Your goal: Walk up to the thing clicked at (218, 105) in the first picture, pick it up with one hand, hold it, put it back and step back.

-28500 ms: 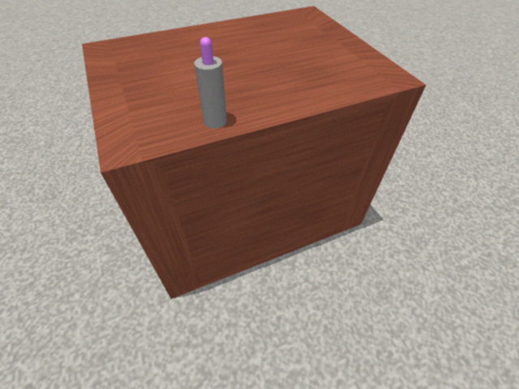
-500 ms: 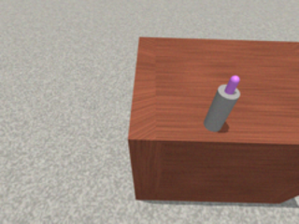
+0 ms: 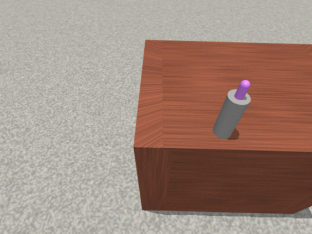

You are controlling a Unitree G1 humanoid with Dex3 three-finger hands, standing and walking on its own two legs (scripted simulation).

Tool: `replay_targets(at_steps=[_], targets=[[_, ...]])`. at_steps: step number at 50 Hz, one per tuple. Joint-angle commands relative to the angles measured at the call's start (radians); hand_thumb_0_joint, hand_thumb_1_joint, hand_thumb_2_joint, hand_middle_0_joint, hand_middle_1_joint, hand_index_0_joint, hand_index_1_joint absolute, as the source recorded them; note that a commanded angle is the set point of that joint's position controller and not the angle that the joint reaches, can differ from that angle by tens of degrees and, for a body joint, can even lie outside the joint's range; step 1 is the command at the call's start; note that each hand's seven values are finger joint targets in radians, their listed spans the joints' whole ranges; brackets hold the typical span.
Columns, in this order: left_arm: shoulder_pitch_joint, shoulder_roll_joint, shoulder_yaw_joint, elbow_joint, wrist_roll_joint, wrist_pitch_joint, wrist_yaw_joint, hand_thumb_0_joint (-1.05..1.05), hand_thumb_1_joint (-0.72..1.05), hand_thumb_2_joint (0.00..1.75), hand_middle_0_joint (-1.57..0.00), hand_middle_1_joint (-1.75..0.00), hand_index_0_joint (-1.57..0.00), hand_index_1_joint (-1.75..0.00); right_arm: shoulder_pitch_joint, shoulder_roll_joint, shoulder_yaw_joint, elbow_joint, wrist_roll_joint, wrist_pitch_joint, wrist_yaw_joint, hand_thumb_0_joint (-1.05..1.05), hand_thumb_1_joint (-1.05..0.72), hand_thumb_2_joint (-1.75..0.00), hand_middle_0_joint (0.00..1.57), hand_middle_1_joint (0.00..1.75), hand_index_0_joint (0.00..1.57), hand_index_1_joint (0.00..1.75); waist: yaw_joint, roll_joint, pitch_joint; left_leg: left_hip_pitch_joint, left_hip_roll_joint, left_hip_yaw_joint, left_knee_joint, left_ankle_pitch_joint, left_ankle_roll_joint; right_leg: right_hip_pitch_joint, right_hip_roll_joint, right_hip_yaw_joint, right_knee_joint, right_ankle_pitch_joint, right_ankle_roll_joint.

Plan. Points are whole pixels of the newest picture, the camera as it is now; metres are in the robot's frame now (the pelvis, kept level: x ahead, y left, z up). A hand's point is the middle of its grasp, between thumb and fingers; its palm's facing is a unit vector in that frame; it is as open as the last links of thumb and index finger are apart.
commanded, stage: stand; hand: right
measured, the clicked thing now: (232, 109) +0.42 -0.21 +0.07
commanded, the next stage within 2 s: step back in 0.16 s
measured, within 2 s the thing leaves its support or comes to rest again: neither
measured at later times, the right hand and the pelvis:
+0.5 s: hand out of the picture +0.05 -0.28 -0.17, palm faces -0.03 +0.93 -0.37, open 7.4 cm; pelvis -0.06 -0.01 -0.02, yaw +0 degrees
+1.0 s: hand out of the picture -0.05 -0.22 -0.15, palm faces -0.02 +0.90 -0.43, open 7.4 cm; pelvis -0.15 +0.04 -0.01, yaw -1 degrees
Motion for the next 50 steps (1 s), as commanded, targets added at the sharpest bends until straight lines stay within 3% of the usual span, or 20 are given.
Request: replay_targets(at_steps=[1, 7, 8, 12, 17, 20, 21, 22, 26, 31, 33, 34, 35, 36, 37, 39, 40, 41, 45, 50], targets=[[-0.016, 0.21, 0.044, -0.048, -0.003, -0.016, 0.016, 0.0, 0.9, 0.9, -0.2, -0.3, -0.2, -0.3, -0.017, -0.222, -0.043, -0.054, -0.001, -0.017, -0.017, 0.0, -0.9, -0.9, 0.2, 0.3, 0.2, 0.3, 0.002, 0.016, -0.056, 0.036, 0.11, -0.087, -0.052, 0.119, 0.026, -0.042, -0.109, 0.071, -0.057, 0.114, -0.038], [-0.019, 0.215, 0.045, -0.053, -0.002, -0.018, 0.016, 0.0, 0.9, 0.9, -0.2, -0.3, -0.2, -0.3, -0.028, -0.219, -0.044, -0.058, -0.002, -0.021, -0.016, 0.0, -0.9, -0.9, 0.2, 0.3, 0.2, 0.3, 0.006, 0.017, -0.081, 0.059, 0.116, -0.089, -0.041, 0.181, 0.025, -0.038, -0.111, 0.071, -0.043, 0.153, -0.041], [-0.028, 0.272, 0.088, -0.076, -0.023, -0.007, 0.021, 0.0, 0.9, 0.9, -0.2, -0.3, -0.2, -0.3, -0.053, -0.268, -0.063, -0.066, 0.001, -0.003, -0.013, 0.0, -0.9, -0.9, 0.2, 0.3, 0.2, 0.3, 0.014, 0.019, 0.016, -0.006, 0.107, -0.106, 0.049, 0.349, 0.053, -0.105, -0.082, 0.063, 0.057, 0.312, -0.044], [-0.005, 0.237, 0.089, -0.117, -0.026, 0.009, 0.027, 0.0, 0.9, 0.9, -0.2, -0.3, -0.2, -0.3, -0.027, -0.27, -0.078, -0.108, 0.015, 0.015, -0.011, 0.0, -0.9, -0.9, 0.2, 0.3, 0.2, 0.3, 0.006, 0.06, -0.087, -0.006, 0.139, -0.115, 0.086, 0.44, 0.105, -0.079, -0.046, 0.026, 0.183, 0.294, -0.059], [0.038, 0.223, 0.091, -0.148, -0.013, 0.028, 0.022, 0.0, 0.9, 0.9, -0.2, -0.3, -0.2, -0.3, -0.06, -0.286, -0.103, -0.165, 0.012, 0.037, -0.01, 0.0, -0.9, -0.9, 0.2, 0.3, 0.2, 0.3, 0.022, 0.118, -0.149, -0.07, 0.162, -0.145, 0.134, 0.249, 0.156, -0.101, -0.038, 0.041, 0.271, 0.127, -0.087], [0.023, 0.311, 0.118, -0.175, -0.001, 0.023, 0.02, 0.0, 0.9, 0.9, -0.2, -0.3, -0.2, -0.3, -0.08, -0.226, -0.094, -0.197, 0.011, 0.052, -0.006, 0.0, -0.9, -0.9, 0.2, 0.3, 0.2, 0.3, 0.043, -0.078, -0.108, -0.141, -0.041, -0.026, 0.421, -0.046, 0.053, -0.165, -0.236, 0.254, 0.052, 0.253, -0.206], [-0.016, 0.35, 0.126, -0.2, 0.011, 0.02, 0.023, 0.0, 0.9, 0.9, -0.2, -0.3, -0.2, -0.3, -0.075, -0.212, -0.095, -0.209, 0.004, 0.062, -0.007, 0.0, -0.9, -0.9, 0.2, 0.3, 0.2, 0.3, 0.052, -0.178, -0.072, -0.211, -0.111, -0.04, 0.619, -0.382, 0.041, -0.202, -0.346, 0.371, -0.002, 0.313, -0.288], [-0.035, 0.365, 0.132, -0.226, 0.025, 0.013, 0.025, 0.0, 0.9, 0.9, -0.2, -0.3, -0.2, -0.3, -0.034, -0.218, -0.096, -0.213, -0.006, 0.072, -0.009, 0.0, -0.9, -0.9, 0.2, 0.3, 0.2, 0.3, 0.041, -0.176, -0.057, -0.234, -0.089, -0.115, 0.739, -0.447, 0.044, -0.244, -0.386, 0.406, 0.011, 0.349, -0.32], [-0.124, 0.29, 0.12, -0.273, 0.027, 0.017, 0.031, 0.0, 0.9, 0.9, -0.2, -0.3, -0.2, -0.3, 0.05, -0.242, -0.103, -0.198, 0.024, 0.067, -0.007, 0.0, -0.9, -0.9, 0.2, 0.3, 0.2, 0.3, -0.011, -0.149, -0.074, -0.278, -0.1, -0.132, 0.823, -0.352, 0.027, -0.186, -0.241, 0.205, 0.091, 0.372, -0.254], [-0.059, 0.283, 0.127, -0.304, 0.015, 0.034, 0.042, 0.0, 0.9, 0.9, -0.2, -0.3, -0.2, -0.3, 0.08, -0.234, -0.087, -0.222, 0.0, 0.047, -0.019, 0.0, -0.9, -0.9, 0.2, 0.3, 0.2, 0.3, 0.023, -0.177, -0.151, -0.262, -0.001, -0.098, 0.37, -0.334, 0.019, 0.041, -0.256, 0.205, 0.231, 0.48, -0.215], [-0.054, 0.285, 0.121, -0.31, -0.003, 0.048, 0.036, 0.0, 0.9, 0.9, -0.2, -0.3, -0.2, -0.3, 0.105, -0.225, -0.094, -0.213, -0.016, 0.035, -0.022, 0.0, -0.9, -0.9, 0.2, 0.3, 0.2, 0.3, -0.001, -0.152, -0.141, -0.16, -0.027, -0.033, 0.112, -0.148, 0.027, 0.008, -0.206, 0.148, 0.325, 0.512, -0.178], [-0.048, 0.273, 0.115, -0.32, -0.012, 0.056, 0.031, 0.0, 0.9, 0.9, -0.2, -0.3, -0.2, -0.3, 0.128, -0.237, -0.102, -0.211, -0.027, 0.029, -0.024, 0.0, -0.9, -0.9, 0.2, 0.3, 0.2, 0.3, -0.009, -0.107, -0.138, -0.065, -0.009, -0.038, 0.018, 0.089, 0.028, -0.074, -0.159, 0.111, 0.383, 0.44, -0.134], [-0.017, 0.214, 0.104, -0.335, -0.018, 0.061, 0.028, 0.0, 0.9, 0.9, -0.2, -0.3, -0.2, -0.3, 0.108, -0.311, -0.124, -0.227, -0.044, 0.024, -0.024, 0.0, -0.9, -0.9, 0.2, 0.3, 0.2, 0.3, 0.016, 0.097, -0.148, 0.036, 0.159, -0.279, 0.03, 0.368, 0.066, -0.247, -0.031, 0.05, 0.524, 0.151, -0.072], [-0.019, 0.18, 0.101, -0.332, -0.021, 0.065, 0.035, 0.0, 0.9, 0.9, -0.2, -0.3, -0.2, -0.3, 0.063, -0.368, -0.136, -0.245, -0.046, 0.026, -0.019, 0.0, -0.9, -0.9, 0.2, 0.3, 0.2, 0.3, 0.03, 0.224, -0.132, 0.131, 0.253, -0.394, 0.05, 0.555, 0.128, -0.46, 0.135, 0.052, 0.629, -0.367, -0.046], [-0.079, 0.213, 0.114, -0.341, -0.004, 0.066, 0.052, 0.0, 0.9, 0.9, -0.2, -0.3, -0.2, -0.3, 0.079, -0.421, -0.144, -0.26, -0.036, 0.029, -0.018, 0.0, -0.9, -0.9, 0.2, 0.3, 0.2, 0.3, -0.045, 0.274, -0.125, 0.008, 0.347, -0.463, 0.047, 0.553, 0.231, -0.417, 0.142, 0.163, 0.751, -0.473, -0.03], [-0.123, 0.235, 0.121, -0.326, 0.002, 0.066, 0.054, 0.0, 0.9, 0.9, -0.2, -0.3, -0.2, -0.3, 0.034, -0.35, -0.13, -0.269, -0.031, 0.029, -0.028, 0.0, -0.9, -0.9, 0.2, 0.3, 0.2, 0.3, -0.04, 0.201, -0.055, -0.066, 0.274, -0.342, 0.042, 0.501, 0.183, -0.41, 0.137, 0.229, 0.867, -0.378, -0.039], [-0.063, 0.222, 0.116, -0.31, -0.014, 0.066, 0.047, 0.0, 0.9, 0.9, -0.2, -0.3, -0.2, -0.3, -0.04, -0.299, -0.115, -0.283, -0.04, 0.027, -0.034, 0.0, -0.9, -0.9, 0.2, 0.3, 0.2, 0.3, 0.015, 0.167, -0.05, 0.011, 0.178, -0.217, 0.087, 0.562, 0.122, -0.477, 0.149, 0.235, 0.887, -0.292, -0.043], [-0.002, 0.212, 0.113, -0.305, -0.018, 0.065, 0.044, 0.0, 0.9, 0.9, -0.2, -0.3, -0.2, -0.3, -0.053, -0.278, -0.11, -0.297, -0.031, 0.027, -0.04, 0.0, -0.9, -0.9, 0.2, 0.3, 0.2, 0.3, 0.046, 0.187, -0.055, 0.059, 0.163, -0.176, 0.11, 0.585, 0.112, -0.505, 0.154, 0.218, 0.897, -0.244, -0.048], [-0.004, 0.193, 0.114, -0.323, 0.001, 0.048, 0.042, 0.0, 0.9, 0.9, -0.2, -0.3, -0.2, -0.3, 0.036, -0.238, -0.113, -0.295, -0.014, 0.029, -0.047, 0.0, -0.9, -0.9, 0.2, 0.3, 0.2, 0.3, -0.005, 0.151, -0.079, 0.206, 0.183, -0.193, 0.157, 0.563, 0.178, -0.492, 0.127, 0.16, 0.733, -0.243, -0.003], [-0.007, 0.191, 0.112, -0.337, 0.006, 0.034, 0.034, 0.0, 0.9, 0.9, -0.2, -0.3, -0.2, -0.3, 0.07, -0.268, -0.125, -0.311, -0.01, 0.034, -0.044, 0.0, -0.9, -0.9, 0.2, 0.3, 0.2, 0.3, -0.037, 0.16, -0.095, 0.176, 0.207, -0.195, 0.173, 0.484, 0.188, -0.357, 0.073, 0.076, 0.436, -0.223, -0.012]])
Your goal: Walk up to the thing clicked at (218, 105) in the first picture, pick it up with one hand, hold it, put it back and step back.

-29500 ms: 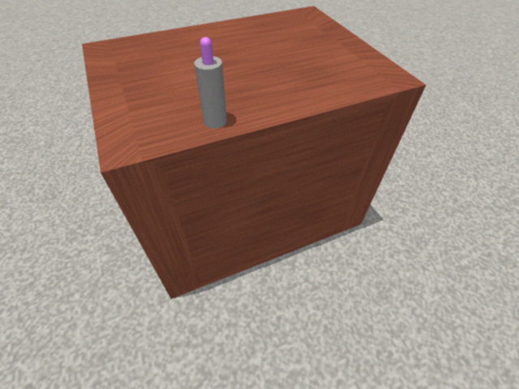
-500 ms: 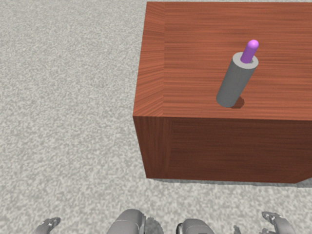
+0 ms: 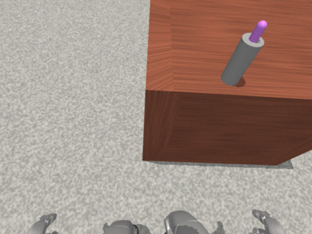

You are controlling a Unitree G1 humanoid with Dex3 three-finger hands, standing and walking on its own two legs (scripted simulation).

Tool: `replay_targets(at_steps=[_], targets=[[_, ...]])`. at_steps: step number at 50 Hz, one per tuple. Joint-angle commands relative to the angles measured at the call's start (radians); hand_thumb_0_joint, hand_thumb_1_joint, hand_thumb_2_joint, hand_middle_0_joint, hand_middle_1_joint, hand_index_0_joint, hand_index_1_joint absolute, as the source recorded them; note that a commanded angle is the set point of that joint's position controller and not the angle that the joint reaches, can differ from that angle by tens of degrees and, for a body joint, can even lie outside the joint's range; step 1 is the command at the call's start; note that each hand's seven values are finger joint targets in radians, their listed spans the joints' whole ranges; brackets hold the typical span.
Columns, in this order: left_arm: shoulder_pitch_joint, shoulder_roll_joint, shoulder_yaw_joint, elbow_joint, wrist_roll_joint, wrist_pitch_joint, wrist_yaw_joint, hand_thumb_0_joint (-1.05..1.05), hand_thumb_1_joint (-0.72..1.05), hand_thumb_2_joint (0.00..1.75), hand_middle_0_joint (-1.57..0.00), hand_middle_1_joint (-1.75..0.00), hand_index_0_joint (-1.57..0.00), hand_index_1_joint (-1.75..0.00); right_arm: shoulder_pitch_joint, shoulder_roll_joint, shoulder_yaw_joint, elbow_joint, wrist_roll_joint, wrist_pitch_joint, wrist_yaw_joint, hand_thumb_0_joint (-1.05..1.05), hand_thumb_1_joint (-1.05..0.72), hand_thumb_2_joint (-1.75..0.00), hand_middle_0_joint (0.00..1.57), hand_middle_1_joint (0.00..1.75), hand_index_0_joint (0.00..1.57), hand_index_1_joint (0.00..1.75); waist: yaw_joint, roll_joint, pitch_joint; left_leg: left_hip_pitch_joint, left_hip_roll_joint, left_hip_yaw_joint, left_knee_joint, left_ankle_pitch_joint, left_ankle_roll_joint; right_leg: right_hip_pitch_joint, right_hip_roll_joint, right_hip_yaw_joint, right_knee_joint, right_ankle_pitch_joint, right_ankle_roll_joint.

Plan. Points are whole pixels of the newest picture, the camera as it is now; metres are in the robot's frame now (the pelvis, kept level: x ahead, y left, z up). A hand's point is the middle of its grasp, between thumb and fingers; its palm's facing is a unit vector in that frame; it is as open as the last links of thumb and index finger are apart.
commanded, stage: step back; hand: right
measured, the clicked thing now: (243, 54) +0.57 -0.25 +0.09
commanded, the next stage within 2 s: none
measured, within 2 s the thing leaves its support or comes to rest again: neither
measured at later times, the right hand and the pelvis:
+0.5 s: hand out of the picture -0.04 -0.25 -0.16, palm faces -0.05 +0.90 -0.43, open 7.4 cm; pelvis -0.12 +0.02 -0.02, yaw +1 degrees
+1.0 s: hand out of the picture -0.17 -0.30 -0.15, palm faces +0.04 +0.91 -0.40, open 7.4 cm; pelvis -0.28 -0.02 -0.01, yaw -5 degrees
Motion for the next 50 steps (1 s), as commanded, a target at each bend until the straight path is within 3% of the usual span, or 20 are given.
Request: replay_targets(at_steps=[1, 5, 6, 7, 8, 13, 19, 22, 23, 24, 25, 26, 30, 38, 42, 44, 46, 47, 48, 50], targets=[[0.011, 0.158, 0.049, -0.088, 0.007, -0.039, 0.01, 0.0, 0.9, 0.9, -0.2, -0.3, -0.2, -0.3, 0.045, -0.266, -0.075, -0.071, 0.002, -0.009, -0.016, 0.0, -0.9, -0.9, 0.2, 0.3, 0.2, 0.3, -0.038, 0.206, -0.261, 0.278, 0.244, -0.222, -0.039, 0.583, 0.117, -0.01, -0.052, -0.075, -0.267, 0.025, -0.011], [0.096, 0.189, 0.064, -0.052, 0.027, -0.057, 0.01, 0.0, 0.9, 0.9, -0.2, -0.3, -0.2, -0.3, -0.017, -0.241, -0.061, -0.093, 0.022, -0.003, -0.006, 0.0, -0.9, -0.9, 0.2, 0.3, 0.2, 0.3, 0.011, 0.073, -0.299, 0.07, 0.197, -0.187, 0.067, 0.355, 0.057, 0.236, -0.103, -0.015, -0.517, 0.417, -0.062], [0.09, 0.234, 0.079, -0.063, 0.031, -0.062, 0.009, 0.0, 0.9, 0.9, -0.2, -0.3, -0.2, -0.3, -0.023, -0.222, -0.051, -0.108, 0.032, -0.007, -0.003, 0.0, -0.9, -0.9, 0.2, 0.3, 0.2, 0.3, 0.014, -0.045, -0.31, -0.047, 0.114, -0.148, 0.157, 0.219, 0.011, 0.288, -0.222, 0.153, -0.499, 0.572, -0.124], [0.039, 0.29, 0.087, -0.079, 0.014, -0.056, 0.002, 0.0, 0.9, 0.9, -0.2, -0.3, -0.2, -0.3, -0.042, -0.196, -0.044, -0.108, 0.031, -0.003, -0.006, 0.0, -0.9, -0.9, 0.2, 0.3, 0.2, 0.3, 0.028, -0.187, -0.241, -0.108, -0.046, -0.078, 0.316, -0.074, -0.045, 0.187, -0.376, 0.324, -0.556, 0.643, -0.272], [0.003, 0.309, 0.088, -0.113, 0.022, -0.06, 0.004, 0.0, 0.9, 0.9, -0.2, -0.3, -0.2, -0.3, -0.032, -0.218, -0.056, -0.097, 0.023, 0.006, -0.016, 0.0, -0.9, -0.9, 0.2, 0.3, 0.2, 0.3, 0.043, -0.23, -0.194, -0.111, -0.054, -0.133, 0.523, -0.36, -0.063, 0.087, -0.48, 0.442, -0.583, 0.671, -0.359], [-0.039, 0.198, 0.073, -0.154, 0.012, -0.05, 0.01, 0.0, 0.9, 0.9, -0.2, -0.3, -0.2, -0.3, 0.063, -0.229, -0.042, -0.052, 0.023, -0.005, -0.014, 0.0, -0.9, -0.9, 0.2, 0.3, 0.2, 0.3, 0.007, -0.042, -0.217, -0.156, -0.099, -0.178, 0.625, -0.243, -0.075, 0.16, -0.292, 0.115, -0.492, 0.755, -0.239], [0.023, 0.207, 0.076, -0.178, 0.025, -0.028, 0.01, 0.0, 0.9, 0.9, -0.2, -0.3, -0.2, -0.3, 0.089, -0.206, -0.035, -0.076, 0.011, -0.023, -0.021, 0.0, -0.9, -0.9, 0.2, 0.3, 0.2, 0.3, 0.036, -0.161, -0.302, -0.174, -0.002, -0.088, 0.171, -0.224, -0.088, 0.396, -0.297, 0.107, -0.42, 0.726, -0.219], [-0.033, 0.225, 0.068, -0.195, 0.007, -0.009, -0.001, 0.0, 0.9, 0.9, -0.2, -0.3, -0.2, -0.3, 0.17, -0.208, -0.051, -0.034, -0.001, -0.035, -0.017, 0.0, -0.9, -0.9, 0.2, 0.3, 0.2, 0.3, -0.015, -0.132, -0.314, 0.009, -0.006, -0.032, -0.142, 0.053, -0.067, 0.277, -0.249, 0.065, -0.321, 0.57, -0.156], [-0.024, 0.205, 0.06, -0.195, 0.005, -0.001, -0.005, 0.0, 0.9, 0.9, -0.2, -0.3, -0.2, -0.3, 0.148, -0.228, -0.063, -0.038, -0.013, -0.037, -0.016, 0.0, -0.9, -0.9, 0.2, 0.3, 0.2, 0.3, -0.012, -0.076, -0.286, 0.059, 0.03, -0.11, -0.173, 0.142, -0.045, 0.154, -0.209, 0.058, -0.3, 0.432, -0.109], [-0.014, 0.166, 0.05, -0.205, 0.003, -0.001, -0.006, 0.0, 0.9, 0.9, -0.2, -0.3, -0.2, -0.3, 0.141, -0.313, -0.083, -0.047, -0.031, -0.039, -0.014, 0.0, -0.9, -0.9, 0.2, 0.3, 0.2, 0.3, -0.012, 0.141, -0.273, 0.124, 0.23, -0.377, -0.21, 0.222, 0.027, -0.049, -0.091, 0.008, -0.152, 0.182, -0.059], [-0.042, 0.174, 0.068, -0.202, 0.005, -0.002, 0.002, 0.0, 0.9, 0.9, -0.2, -0.3, -0.2, -0.3, 0.063, -0.389, -0.094, -0.071, -0.032, -0.036, -0.005, 0.0, -0.9, -0.9, 0.2, 0.3, 0.2, 0.3, -0.008, 0.251, -0.216, 0.006, 0.404, -0.543, -0.267, 0.255, 0.15, -0.121, 0.03, -0.036, 0.044, -0.149, -0.028], [-0.078, 0.203, 0.082, -0.2, 0.02, -0.001, 0.012, 0.0, 0.9, 0.9, -0.2, -0.3, -0.2, -0.3, 0.042, -0.422, -0.102, -0.091, -0.024, -0.04, -0.006, 0.0, -0.9, -0.9, 0.2, 0.3, 0.2, 0.3, -0.048, 0.268, -0.187, -0.132, 0.483, -0.617, -0.287, 0.259, 0.245, -0.057, 0.015, 0.074, 0.218, -0.215, -0.019], [0.054, 0.195, 0.089, -0.13, -0.003, 0.001, -0.004, 0.0, 0.9, 0.9, -0.2, -0.3, -0.2, -0.3, -0.06, -0.277, -0.064, -0.115, -0.028, -0.054, -0.015, 0.0, -0.9, -0.9, 0.2, 0.3, 0.2, 0.3, 0.062, 0.171, -0.157, -0.017, 0.257, -0.26, -0.178, 0.433, 0.126, -0.146, 0.042, 0.111, 0.386, -0.025, -0.022], [0.026, 0.172, 0.072, -0.146, 0.015, -0.011, -0.014, 0.0, 0.9, 0.9, -0.2, -0.3, -0.2, -0.3, 0.101, -0.297, -0.086, -0.116, -0.015, -0.041, -0.021, 0.0, -0.9, -0.9, 0.2, 0.3, 0.2, 0.3, -0.047, 0.23, -0.269, 0.226, 0.285, -0.244, -0.092, 0.47, 0.18, -0.099, -0.031, -0.003, 0.0, -0.075, 0.039], [0.154, 0.172, 0.073, -0.08, 0.012, -0.017, -0.025, 0.0, 0.9, 0.9, -0.2, -0.3, -0.2, -0.3, 0.012, -0.334, -0.09, -0.15, -0.017, -0.022, -0.012, 0.0, -0.9, -0.9, 0.2, 0.3, 0.2, 0.3, 0.011, 0.287, -0.316, 0.07, 0.28, -0.22, -0.065, 0.287, 0.14, 0.121, -0.077, -0.098, -0.328, 0.035, -0.005], [0.233, 0.185, 0.084, -0.033, 0.019, -0.021, -0.026, 0.0, 0.9, 0.9, -0.2, -0.3, -0.2, -0.3, -0.018, -0.318, -0.079, -0.157, -0.009, -0.011, -0.008, 0.0, -0.9, -0.9, 0.2, 0.3, 0.2, 0.3, 0.051, 0.237, -0.32, -0.056, 0.233, -0.188, -0.011, 0.191, 0.074, 0.246, -0.07, -0.107, -0.48, 0.161, -0.043], [0.165, 0.322, 0.12, -0.079, 0.036, -0.025, -0.031, 0.0, 0.9, 0.9, -0.2, -0.3, -0.2, -0.3, 0.007, -0.209, -0.051, -0.173, 0.003, -0.007, -0.013, 0.0, -0.9, -0.9, 0.2, 0.3, 0.2, 0.3, 0.037, -0.154, -0.205, -0.374, -0.036, -0.089, 0.269, -0.228, -0.049, 0.204, -0.351, 0.353, -0.615, 0.04, -0.151], [0.067, 0.407, 0.129, -0.124, 0.042, -0.021, -0.028, 0.0, 0.9, 0.9, -0.2, -0.3, -0.2, -0.3, -0.034, -0.248, -0.072, -0.169, -0.001, -0.005, -0.034, 0.0, -0.9, -0.9, 0.2, 0.3, 0.2, 0.3, 0.081, -0.258, -0.16, -0.27, -0.049, -0.144, 0.518, -0.35, -0.073, -0.077, -0.507, 0.475, -0.692, 0.03, -0.306], [-0.013, 0.371, 0.122, -0.143, 0.035, -0.027, -0.021, 0.0, 0.9, 0.9, -0.2, -0.3, -0.2, -0.3, -0.007, -0.285, -0.083, -0.144, 0.003, -0.004, -0.034, 0.0, -0.9, -0.9, 0.2, 0.3, 0.2, 0.3, 0.036, -0.24, -0.101, -0.213, -0.013, -0.198, 0.62, -0.297, -0.064, -0.198, -0.507, 0.461, -0.718, -0.016, -0.306], [-0.078, 0.253, 0.084, -0.164, 0.031, -0.033, -0.015, 0.0, 0.9, 0.9, -0.2, -0.3, -0.2, -0.3, 0.047, -0.273, -0.066, -0.097, 0.015, -0.01, -0.024, 0.0, -0.9, -0.9, 0.2, 0.3, 0.2, 0.3, -0.014, -0.079, -0.095, -0.216, -0.076, -0.205, 0.641, -0.165, -0.063, -0.1, -0.308, 0.146, -0.589, 0.246, -0.201]])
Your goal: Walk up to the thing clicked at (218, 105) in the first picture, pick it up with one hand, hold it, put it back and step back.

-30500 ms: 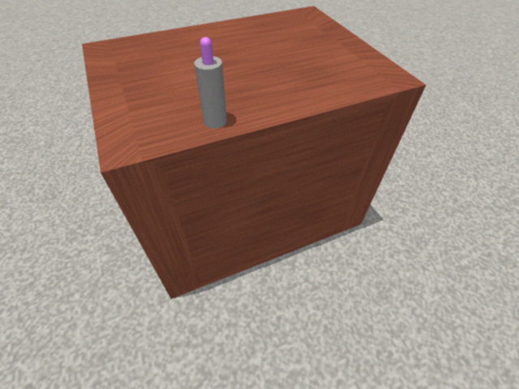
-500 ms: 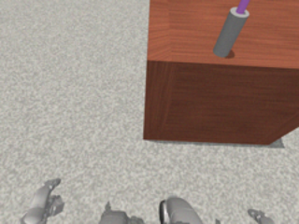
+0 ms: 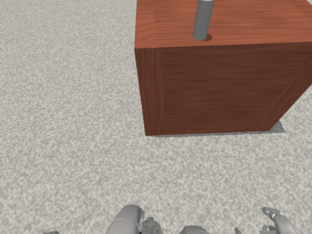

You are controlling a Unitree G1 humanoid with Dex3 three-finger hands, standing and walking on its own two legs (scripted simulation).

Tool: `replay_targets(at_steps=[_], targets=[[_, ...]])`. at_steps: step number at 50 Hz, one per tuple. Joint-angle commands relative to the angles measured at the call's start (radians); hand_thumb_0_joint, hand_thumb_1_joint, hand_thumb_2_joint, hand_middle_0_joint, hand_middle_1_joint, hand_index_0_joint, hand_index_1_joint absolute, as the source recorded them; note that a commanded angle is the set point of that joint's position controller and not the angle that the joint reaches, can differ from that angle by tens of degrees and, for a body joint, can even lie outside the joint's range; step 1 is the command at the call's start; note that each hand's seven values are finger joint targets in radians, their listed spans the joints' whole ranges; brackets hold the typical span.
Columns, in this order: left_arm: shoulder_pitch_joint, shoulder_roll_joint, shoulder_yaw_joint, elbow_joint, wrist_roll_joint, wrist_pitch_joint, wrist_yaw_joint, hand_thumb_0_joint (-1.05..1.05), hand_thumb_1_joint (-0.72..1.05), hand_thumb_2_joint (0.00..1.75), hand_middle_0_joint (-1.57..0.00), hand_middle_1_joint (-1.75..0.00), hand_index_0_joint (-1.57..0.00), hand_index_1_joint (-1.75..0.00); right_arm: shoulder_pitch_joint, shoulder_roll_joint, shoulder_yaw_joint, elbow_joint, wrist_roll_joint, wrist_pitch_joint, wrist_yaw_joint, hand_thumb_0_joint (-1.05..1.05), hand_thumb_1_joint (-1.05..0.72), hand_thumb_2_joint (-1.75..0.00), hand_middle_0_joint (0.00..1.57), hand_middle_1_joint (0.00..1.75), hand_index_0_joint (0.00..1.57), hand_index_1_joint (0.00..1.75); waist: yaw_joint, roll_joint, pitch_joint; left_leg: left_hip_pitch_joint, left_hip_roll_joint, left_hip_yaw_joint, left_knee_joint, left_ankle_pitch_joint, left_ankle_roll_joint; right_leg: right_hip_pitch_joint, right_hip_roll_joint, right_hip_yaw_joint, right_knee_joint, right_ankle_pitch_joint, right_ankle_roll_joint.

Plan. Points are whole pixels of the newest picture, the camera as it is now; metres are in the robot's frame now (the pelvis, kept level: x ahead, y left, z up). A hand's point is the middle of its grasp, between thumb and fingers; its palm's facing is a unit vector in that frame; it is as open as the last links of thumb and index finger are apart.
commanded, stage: step back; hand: right
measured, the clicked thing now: (204, 11) +0.87 -0.15 +0.10
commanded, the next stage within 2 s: stand in 1.70 s
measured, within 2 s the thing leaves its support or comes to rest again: neither
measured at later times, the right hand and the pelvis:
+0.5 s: hand out of the picture -0.03 -0.30 -0.12, palm faces -0.13 +0.88 -0.45, open 7.4 cm; pelvis -0.16 -0.04 +0.00, yaw +4 degrees
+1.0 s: hand out of the picture -0.16 -0.30 -0.14, palm faces -0.12 +0.93 -0.35, open 7.4 cm; pelvis -0.23 -0.05 +0.01, yaw +6 degrees
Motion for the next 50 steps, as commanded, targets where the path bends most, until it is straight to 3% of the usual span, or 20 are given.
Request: replay_targets(at_steps=[1, 8, 11, 12, 14, 15, 18, 25, 28, 30, 31, 33, 35, 40, 43, 45, 46, 47, 48, 50], targets=[[-0.184, 0.252, 0.078, -0.143, -0.004, -0.035, 0.041, 0.0, 0.9, 0.9, -0.2, -0.3, -0.2, -0.3, 0.073, -0.189, -0.045, -0.045, 0.017, -0.033, -0.018, 0.0, -0.9, -0.9, 0.2, 0.3, 0.2, 0.3, -0.067, -0.155, -0.07, 0.045, -0.094, -0.068, 0.266, 0.02, 0.0, -0.137, -0.193, 0.142, -0.291, 0.285, -0.141], [-0.07, 0.238, 0.079, -0.158, 0.002, -0.02, 0.063, 0.0, 0.9, 0.9, -0.2, -0.3, -0.2, -0.3, 0.093, -0.15, -0.026, -0.061, -0.005, -0.063, -0.023, 0.0, -0.9, -0.9, 0.2, 0.3, 0.2, 0.3, 0.008, -0.232, -0.192, 0.044, 0.007, 0.041, -0.207, -0.051, -0.01, 0.237, -0.261, 0.159, -0.14, 0.569, -0.182], [-0.073, 0.24, 0.062, -0.162, -0.02, 0.0, 0.054, 0.0, 0.9, 0.9, -0.2, -0.3, -0.2, -0.3, 0.17, -0.158, -0.04, -0.018, -0.012, -0.07, -0.019, 0.0, -0.9, -0.9, 0.2, 0.3, 0.2, 0.3, -0.019, -0.162, -0.25, 0.243, -0.011, 0.091, -0.553, 0.271, 0.015, 0.176, -0.195, 0.091, 0.014, 0.538, -0.117], [-0.073, 0.213, 0.051, -0.176, -0.023, 0.004, 0.049, 0.0, 0.9, 0.9, -0.2, -0.3, -0.2, -0.3, 0.174, -0.189, -0.052, -0.017, -0.018, -0.069, -0.02, 0.0, -0.9, -0.9, 0.2, 0.3, 0.2, 0.3, -0.018, -0.097, -0.254, 0.331, 0.063, -0.021, -0.559, 0.378, 0.045, 0.054, -0.158, 0.085, 0.047, 0.391, -0.072], [-0.128, 0.201, 0.052, -0.194, -0.035, 0.006, 0.053, 0.0, 0.9, 0.9, -0.2, -0.3, -0.2, -0.3, 0.109, -0.361, -0.081, -0.047, -0.029, -0.059, -0.011, 0.0, -0.9, -0.9, 0.2, 0.3, 0.2, 0.3, -0.041, 0.206, -0.21, 0.281, 0.419, -0.405, -0.582, 0.608, 0.271, -0.19, 0.045, 0.005, 0.356, -0.256, 0.006], [-0.162, 0.229, 0.063, -0.193, -0.026, 0.009, 0.06, 0.0, 0.9, 0.9, -0.2, -0.3, -0.2, -0.3, 0.053, -0.384, -0.09, -0.067, -0.028, -0.066, -0.022, 0.0, -0.9, -0.9, 0.2, 0.3, 0.2, 0.3, -0.055, 0.254, -0.164, 0.144, 0.513, -0.519, -0.623, 0.568, 0.347, -0.145, 0.002, 0.105, 0.524, -0.281, 0.012], [-0.087, 0.221, 0.066, -0.129, -0.038, 0.01, 0.045, 0.0, 0.9, 0.9, -0.2, -0.3, -0.2, -0.3, -0.018, -0.244, -0.047, -0.081, -0.034, -0.068, -0.028, 0.0, -0.9, -0.9, 0.2, 0.3, 0.2, 0.3, 0.007, 0.092, -0.154, 0.207, 0.294, -0.164, -0.507, 0.717, 0.242, -0.184, 0.075, 0.142, 0.624, -0.169, 0.01], [-0.041, 0.188, 0.04, -0.092, -0.028, -0.049, 0.04, 0.0, 0.9, 0.9, -0.2, -0.3, -0.2, -0.3, 0.055, -0.224, -0.055, -0.062, -0.023, -0.051, -0.006, 0.0, -0.9, -0.9, 0.2, 0.3, 0.2, 0.3, -0.052, 0.21, -0.243, 0.462, 0.249, -0.096, -0.441, 0.405, 0.217, -0.12, -0.005, -0.005, 0.013, -0.147, 0.041], [0.076, 0.187, 0.048, 0.009, -0.02, -0.08, 0.051, 0.0, 0.9, 0.9, -0.2, -0.3, -0.2, -0.3, 0.019, -0.222, -0.048, -0.054, -0.021, -0.021, 0.008, 0.0, -0.9, -0.9, 0.2, 0.3, 0.2, 0.3, -0.005, 0.152, -0.256, 0.291, 0.189, -0.023, -0.271, 0.302, 0.152, 0.128, 0.022, -0.039, -0.381, 0.078, 0.015], [0.053, 0.338, 0.087, 0.004, 0.002, -0.091, 0.054, 0.0, 0.9, 0.9, -0.2, -0.3, -0.2, -0.3, 0.035, -0.117, -0.016, -0.087, -0.016, -0.023, 0.009, 0.0, -0.9, -0.9, 0.2, 0.3, 0.2, 0.3, -0.01, -0.197, -0.166, -0.111, 0.003, 0.019, -0.089, -0.096, 0.035, 0.17, -0.237, 0.445, -0.377, -0.105, -0.077], [-0.038, 0.408, 0.095, -0.032, 0.006, -0.088, 0.056, 0.0, 0.9, 0.9, -0.2, -0.3, -0.2, -0.3, -0.043, -0.175, -0.039, -0.086, -0.019, -0.021, -0.002, 0.0, -0.9, -0.9, 0.2, 0.3, 0.2, 0.3, 0.03, -0.173, -0.114, 0.021, 0.036, -0.098, -0.002, -0.114, 0.004, -0.134, -0.402, 0.57, -0.431, -0.255, -0.222], [-0.159, 0.341, 0.073, -0.044, -0.002, -0.093, 0.054, 0.0, 0.9, 0.9, -0.2, -0.3, -0.2, -0.3, -0.027, -0.225, -0.058, -0.034, -0.007, -0.022, 0.011, 0.0, -0.9, -0.9, 0.2, 0.3, 0.2, 0.3, -0.032, -0.104, 0.011, 0.128, 0.04, -0.105, 0.072, 0.006, 0.007, -0.313, -0.321, 0.416, -0.431, -0.326, -0.188], [-0.149, 0.281, 0.065, -0.024, -0.006, -0.104, 0.057, 0.0, 0.9, 0.9, -0.2, -0.3, -0.2, -0.3, 0.02, -0.183, -0.042, -0.001, 0.002, -0.034, 0.015, 0.0, -0.9, -0.9, 0.2, 0.3, 0.2, 0.3, -0.042, -0.102, -0.026, 0.035, -0.016, -0.077, 0.059, 0.072, 0.002, -0.094, -0.214, 0.226, -0.344, -0.07, -0.137], [-0.031, 0.31, 0.08, 0.018, 0.0, -0.11, 0.047, 0.0, 0.9, 0.9, -0.2, -0.3, -0.2, -0.3, -0.001, -0.172, -0.033, 0.003, -0.021, -0.065, 0.035, 0.0, -0.9, -0.9, 0.2, 0.3, 0.2, 0.3, 0.031, -0.2, -0.068, 0.027, 0.024, 0.005, -0.215, -0.036, -0.019, 0.082, -0.247, 0.256, -0.339, -0.223, -0.16], [-0.048, 0.305, 0.064, 0.016, -0.013, -0.096, 0.039, 0.0, 0.9, 0.9, -0.2, -0.3, -0.2, -0.3, 0.059, -0.162, -0.043, 0.038, -0.023, -0.085, 0.04, 0.0, -0.9, -0.9, 0.2, 0.3, 0.2, 0.3, -0.008, -0.187, -0.103, 0.238, 0.003, 0.082, -0.504, 0.033, 0.004, 0.032, -0.24, 0.189, -0.254, -0.07, -0.141], [-0.029, 0.206, 0.026, 0.01, -0.019, -0.091, 0.039, 0.0, 0.9, 0.9, -0.2, -0.3, -0.2, -0.3, 0.146, -0.201, -0.071, 0.079, -0.032, -0.101, 0.03, 0.0, -0.9, -0.9, 0.2, 0.3, 0.2, 0.3, -0.045, -0.008, -0.191, 0.527, 0.095, -0.136, -0.627, 0.123, 0.056, -0.126, -0.135, 0.059, 0.039, 0.13, -0.056], [-0.067, 0.154, 0.009, -0.003, -0.038, -0.093, 0.039, 0.0, 0.9, 0.9, -0.2, -0.3, -0.2, -0.3, 0.16, -0.287, -0.086, 0.076, -0.029, -0.104, 0.027, 0.0, -0.9, -0.9, 0.2, 0.3, 0.2, 0.3, -0.064, 0.199, -0.175, 0.555, 0.289, -0.466, -0.693, -0.021, 0.155, -0.332, 0.01, -0.091, 0.19, -0.103, 0.002], [-0.142, 0.259, 0.042, 0.002, -0.027, -0.093, 0.051, 0.0, 0.9, 0.9, -0.2, -0.3, -0.2, -0.3, 0.178, -0.355, -0.1, 0.073, -0.027, -0.098, 0.033, 0.0, -0.9, -0.9, 0.2, 0.3, 0.2, 0.3, -0.097, 0.138, -0.098, 0.398, 0.372, -0.568, -0.718, -0.179, 0.266, -0.32, -0.042, -0.015, 0.254, -0.227, -0.003], [-0.137, 0.282, 0.043, 0.006, -0.028, -0.098, 0.047, 0.0, 0.9, 0.9, -0.2, -0.3, -0.2, -0.3, 0.142, -0.332, -0.1, 0.069, -0.021, -0.094, 0.033, 0.0, -0.9, -0.9, 0.2, 0.3, 0.2, 0.3, -0.074, 0.102, -0.048, 0.325, 0.382, -0.524, -0.717, -0.176, 0.29, -0.274, -0.063, -0.001, 0.252, -0.209, -0.01], [-0.065, 0.249, 0.037, 0.028, -0.035, -0.105, 0.036, 0.0, 0.9, 0.9, -0.2, -0.3, -0.2, -0.3, 0.08, -0.241, -0.069, 0.048, -0.026, -0.097, 0.033, 0.0, -0.9, -0.9, 0.2, 0.3, 0.2, 0.3, -0.031, 0.098, -0.046, 0.381, 0.258, -0.308, -0.674, -0.014, 0.211, -0.28, -0.07, -0.009, 0.188, -0.14, -0.008]])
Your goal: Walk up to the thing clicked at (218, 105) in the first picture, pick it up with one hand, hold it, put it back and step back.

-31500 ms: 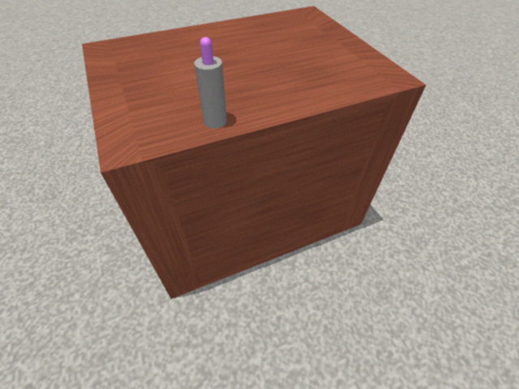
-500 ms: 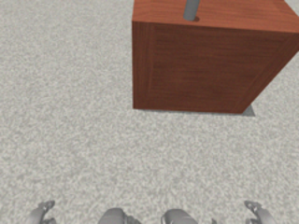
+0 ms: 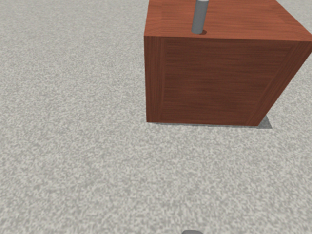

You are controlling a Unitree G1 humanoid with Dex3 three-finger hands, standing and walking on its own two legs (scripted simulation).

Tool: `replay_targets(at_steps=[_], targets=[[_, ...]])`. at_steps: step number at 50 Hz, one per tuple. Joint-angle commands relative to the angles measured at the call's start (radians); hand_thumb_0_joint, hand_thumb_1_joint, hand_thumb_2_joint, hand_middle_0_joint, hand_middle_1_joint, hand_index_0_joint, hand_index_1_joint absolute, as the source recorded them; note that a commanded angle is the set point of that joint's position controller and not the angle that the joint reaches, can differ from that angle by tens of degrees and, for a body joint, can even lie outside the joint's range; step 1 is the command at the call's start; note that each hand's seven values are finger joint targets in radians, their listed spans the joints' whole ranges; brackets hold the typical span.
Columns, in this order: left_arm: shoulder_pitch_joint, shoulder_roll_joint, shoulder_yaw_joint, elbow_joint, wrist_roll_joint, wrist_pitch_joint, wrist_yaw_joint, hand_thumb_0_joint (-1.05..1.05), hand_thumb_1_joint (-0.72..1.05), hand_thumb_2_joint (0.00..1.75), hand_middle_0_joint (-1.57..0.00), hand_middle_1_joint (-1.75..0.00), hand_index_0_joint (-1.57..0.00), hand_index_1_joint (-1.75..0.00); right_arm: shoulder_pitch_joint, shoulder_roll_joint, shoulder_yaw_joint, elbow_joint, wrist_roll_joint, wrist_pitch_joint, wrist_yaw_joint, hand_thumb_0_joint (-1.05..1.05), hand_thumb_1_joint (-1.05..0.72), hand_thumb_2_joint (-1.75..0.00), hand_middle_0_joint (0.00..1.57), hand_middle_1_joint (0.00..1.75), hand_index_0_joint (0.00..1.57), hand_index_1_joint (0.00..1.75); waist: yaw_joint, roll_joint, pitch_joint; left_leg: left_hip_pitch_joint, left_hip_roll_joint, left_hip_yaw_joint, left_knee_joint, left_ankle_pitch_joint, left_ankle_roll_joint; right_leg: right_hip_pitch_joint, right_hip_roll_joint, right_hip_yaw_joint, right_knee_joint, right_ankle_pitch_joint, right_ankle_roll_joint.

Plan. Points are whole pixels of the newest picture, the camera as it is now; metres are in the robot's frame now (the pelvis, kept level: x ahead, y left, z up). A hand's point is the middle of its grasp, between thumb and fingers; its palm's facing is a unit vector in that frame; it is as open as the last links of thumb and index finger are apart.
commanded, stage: step back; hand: right
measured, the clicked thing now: (200, 10) +1.09 -0.22 +0.09
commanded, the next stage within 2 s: stand in 0.70 s
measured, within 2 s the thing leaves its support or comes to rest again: neither
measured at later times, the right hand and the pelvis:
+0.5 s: hand out of the picture +0.12 -0.26 -0.16, palm faces -0.07 +0.92 -0.38, open 7.4 cm; pelvis +0.05 +0.00 +0.00, yaw +2 degrees
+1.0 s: hand (240, 218) +0.18 -0.24 -0.13, palm faces -0.04 +0.95 -0.32, open 7.4 cm; pelvis +0.06 +0.00 +0.02, yaw +1 degrees
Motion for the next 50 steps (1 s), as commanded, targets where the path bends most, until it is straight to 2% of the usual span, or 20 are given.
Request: replay_targets(at_steps=[1, 5, 8, 9, 10, 11, 12, 13, 15, 19, 22, 24, 25, 26, 29, 31, 34, 35, 41, 50], targets=[[-0.053, 0.188, 0.043, -0.091, -0.011, -0.053, 0.002, 0.0, 0.9, 0.9, -0.2, -0.3, -0.2, -0.3, -0.045, -0.28, -0.07, -0.091, -0.001, -0.034, -0.029, 0.0, -0.9, -0.9, 0.2, 0.3, 0.2, 0.3, -0.001, 0.14, 0.027, 0.082, 0.251, -0.321, -0.286, -0.085, 0.156, -0.193, -0.026, 0.002, -0.012, 0.025, -0.005], [-0.071, 0.155, 0.044, -0.083, -0.01, -0.059, 0.0, 0.0, 0.9, 0.9, -0.2, -0.3, -0.2, -0.3, -0.034, -0.281, -0.067, -0.085, 0.006, -0.026, -0.027, 0.0, -0.9, -0.9, 0.2, 0.3, 0.2, 0.3, -0.021, 0.194, -0.02, 0.014, 0.226, -0.242, -0.236, 0.054, 0.139, -0.015, 0.023, -0.06, -0.19, 0.094, 0.004], [0.031, 0.152, 0.05, -0.027, -0.007, -0.068, 0.016, 0.0, 0.9, 0.9, -0.2, -0.3, -0.2, -0.3, -0.103, -0.218, -0.037, -0.104, 0.023, -0.003, -0.029, 0.0, -0.9, -0.9, 0.2, 0.3, 0.2, 0.3, 0.058, 0.136, -0.062, -0.143, 0.158, -0.133, -0.052, 0.039, 0.073, 0.266, 0.052, -0.075, -0.429, 0.266, 0.0], [0.053, 0.182, 0.062, -0.017, -0.001, -0.071, 0.023, 0.0, 0.9, 0.9, -0.2, -0.3, -0.2, -0.3, -0.089, -0.164, -0.018, -0.11, 0.029, -0.002, -0.033, 0.0, -0.9, -0.9, 0.2, 0.3, 0.2, 0.3, 0.073, 0.037, -0.087, -0.23, 0.102, -0.112, 0.054, -0.008, 0.036, 0.356, -0.02, 0.047, -0.447, 0.255, -0.015], [0.072, 0.254, 0.08, -0.022, 0.015, -0.075, 0.029, 0.0, 0.9, 0.9, -0.2, -0.3, -0.2, -0.3, -0.075, -0.121, -0.004, -0.123, 0.033, -0.003, -0.038, 0.0, -0.9, -0.9, 0.2, 0.3, 0.2, 0.3, 0.08, -0.141, -0.089, -0.353, -0.032, -0.091, 0.245, -0.152, -0.008, 0.385, -0.226, 0.375, -0.565, 0.152, -0.076], [-0.011, 0.289, 0.083, -0.05, 0.012, -0.073, 0.028, 0.0, 0.9, 0.9, -0.2, -0.3, -0.2, -0.3, -0.063, -0.173, -0.019, -0.104, 0.022, 0.007, -0.051, 0.0, -0.9, -0.9, 0.2, 0.3, 0.2, 0.3, 0.059, -0.084, -0.067, -0.318, 0.005, -0.09, 0.335, -0.273, -0.017, 0.241, -0.368, 0.484, -0.636, -0.061, -0.169], [-0.092, 0.295, 0.082, -0.075, 0.012, -0.071, 0.023, 0.0, 0.9, 0.9, -0.2, -0.3, -0.2, -0.3, -0.025, -0.23, -0.038, -0.076, 0.016, 0.008, -0.052, 0.0, -0.9, -0.9, 0.2, 0.3, 0.2, 0.3, 0.031, -0.059, -0.003, -0.248, 0.046, -0.086, 0.379, -0.293, -0.024, 0.088, -0.406, 0.522, -0.646, -0.155, -0.231], [-0.12, 0.269, 0.077, -0.084, 0.01, -0.072, 0.019, 0.0, 0.9, 0.9, -0.2, -0.3, -0.2, -0.3, -0.008, -0.244, -0.042, -0.06, 0.017, 0.005, -0.05, 0.0, -0.9, -0.9, 0.2, 0.3, 0.2, 0.3, 0.015, -0.046, 0.032, -0.232, 0.065, -0.099, 0.37, -0.259, -0.026, 0.057, -0.372, 0.461, -0.625, -0.101, -0.23], [-0.13, 0.225, 0.06, -0.085, 0.003, -0.078, 0.019, 0.0, 0.9, 0.9, -0.2, -0.3, -0.2, -0.3, -0.001, -0.219, -0.032, -0.035, 0.022, -0.001, -0.044, 0.0, -0.9, -0.9, 0.2, 0.3, 0.2, 0.3, 0.01, -0.058, 0.022, -0.194, 0.06, -0.11, 0.305, -0.184, -0.023, 0.065, -0.274, 0.289, -0.574, 0.115, -0.166], [-0.161, 0.223, 0.054, -0.068, -0.002, -0.072, 0.016, 0.0, 0.9, 0.9, -0.2, -0.3, -0.2, -0.3, 0.009, -0.192, -0.024, -0.015, 0.019, -0.008, -0.039, 0.0, -0.9, -0.9, 0.2, 0.3, 0.2, 0.3, 0.005, -0.128, -0.034, -0.086, 0.058, -0.001, 0.103, -0.111, -0.035, 0.078, -0.222, 0.144, -0.482, 0.368, -0.135], [-0.165, 0.196, 0.035, -0.063, -0.016, -0.052, 0.015, 0.0, 0.9, 0.9, -0.2, -0.3, -0.2, -0.3, 0.008, -0.181, -0.025, 0.011, 0.014, -0.02, -0.05, 0.0, -0.9, -0.9, 0.2, 0.3, 0.2, 0.3, -0.019, -0.099, -0.078, 0.03, 0.033, 0.036, -0.128, 0.157, -0.034, 0.099, -0.156, 0.046, -0.32, 0.595, -0.074], [-0.142, 0.157, 0.025, -0.069, -0.029, -0.042, 0.019, 0.0, 0.9, 0.9, -0.2, -0.3, -0.2, -0.3, -0.021, -0.242, -0.04, 0.005, 0.007, -0.026, -0.061, 0.0, -0.9, -0.9, 0.2, 0.3, 0.2, 0.3, 0.005, 0.016, -0.128, 0.073, 0.161, -0.111, -0.105, 0.452, 0.021, 0.076, -0.083, -0.007, -0.22, 0.55, -0.018], [-0.14, 0.147, 0.02, -0.062, -0.039, -0.033, 0.018, 0.0, 0.9, 0.9, -0.2, -0.3, -0.2, -0.3, -0.096, -0.278, -0.039, -0.015, 0.013, -0.027, -0.062, 0.0, -0.9, -0.9, 0.2, 0.3, 0.2, 0.3, 0.025, 0.079, -0.126, -0.002, 0.243, -0.221, -0.142, 0.376, 0.091, 0.084, -0.014, -0.032, -0.2, 0.314, 0.008], [-0.135, 0.155, 0.023, -0.039, -0.04, -0.025, 0.022, 0.0, 0.9, 0.9, -0.2, -0.3, -0.2, -0.3, -0.146, -0.3, -0.038, -0.021, 0.018, -0.024, -0.059, 0.0, -0.9, -0.9, 0.2, 0.3, 0.2, 0.3, 0.031, 0.128, -0.104, -0.087, 0.282, -0.251, -0.153, 0.319, 0.134, 0.156, -0.008, -0.025, -0.219, 0.184, 0.004], [-0.148, 0.163, 0.019, -0.019, -0.028, -0.037, 0.02, 0.0, 0.9, 0.9, -0.2, -0.3, -0.2, -0.3, -0.175, -0.242, -0.018, -0.006, 0.019, -0.022, -0.058, 0.0, -0.9, -0.9, 0.2, 0.3, 0.2, 0.3, 0.032, 0.123, -0.127, -0.045, 0.2, -0.138, -0.121, 0.417, 0.046, 0.203, -0.054, 0.001, -0.318, 0.373, -0.013], [-0.153, 0.174, 0.018, -0.008, -0.029, -0.038, 0.018, 0.0, 0.9, 0.9, -0.2, -0.3, -0.2, -0.3, -0.171, -0.23, -0.014, 0.01, 0.024, -0.022, -0.061, 0.0, -0.9, -0.9, 0.2, 0.3, 0.2, 0.3, 0.018, 0.124, -0.153, -0.019, 0.171, -0.103, -0.116, 0.422, 0.02, 0.218, -0.071, 0.007, -0.318, 0.461, -0.019], [-0.17, 0.168, 0.011, 0.007, -0.026, -0.033, 0.018, 0.0, 0.9, 0.9, -0.2, -0.3, -0.2, -0.3, -0.194, -0.232, -0.017, 0.026, 0.024, -0.018, -0.06, 0.0, -0.9, -0.9, 0.2, 0.3, 0.2, 0.3, 0.014, 0.112, -0.163, 0.015, 0.175, -0.101, -0.132, 0.434, 0.024, 0.213, -0.074, -0.005, -0.34, 0.46, -0.014], [-0.128, 0.119, -0.012, 0.045, -0.036, -0.034, 0.012, 0.0, 0.9, 0.9, -0.2, -0.3, -0.2, -0.3, -0.196, -0.221, -0.004, 0.025, 0.031, -0.025, -0.053, 0.0, -0.9, -0.9, 0.2, 0.3, 0.2, 0.3, 0.017, 0.123, -0.183, 0.073, 0.187, -0.119, -0.17, 0.39, 0.01, 0.221, -0.074, 0.019, -0.39, 0.454, -0.008], [-0.182, 0.148, -0.022, 0.075, -0.025, -0.047, 0.011, 0.0, 0.9, 0.9, -0.2, -0.3, -0.2, -0.3, -0.223, -0.213, 0.002, 0.052, 0.035, -0.028, -0.043, 0.0, -0.9, -0.9, 0.2, 0.3, 0.2, 0.3, -0.004, 0.034, -0.134, 0.11, 0.173, -0.084, -0.203, 0.414, -0.007, 0.237, -0.101, 0.031, -0.482, 0.527, 0.003], [-0.187, 0.154, -0.025, 0.103, -0.021, -0.058, 0.011, 0.0, 0.9, 0.9, -0.2, -0.3, -0.2, -0.3, -0.255, -0.194, 0.005, 0.071, 0.033, -0.023, -0.032, 0.0, -0.9, -0.9, 0.2, 0.3, 0.2, 0.3, -0.006, 0.006, -0.106, 0.141, 0.163, -0.059, -0.279, 0.298, -0.02, 0.229, -0.114, 0.045, -0.57, 0.455, 0.006]])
